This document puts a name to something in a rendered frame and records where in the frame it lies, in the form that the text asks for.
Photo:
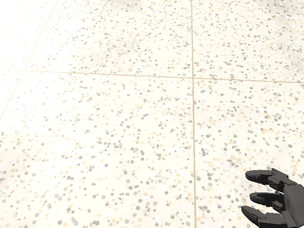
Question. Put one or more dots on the right robot hand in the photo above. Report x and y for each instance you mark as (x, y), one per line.
(289, 205)

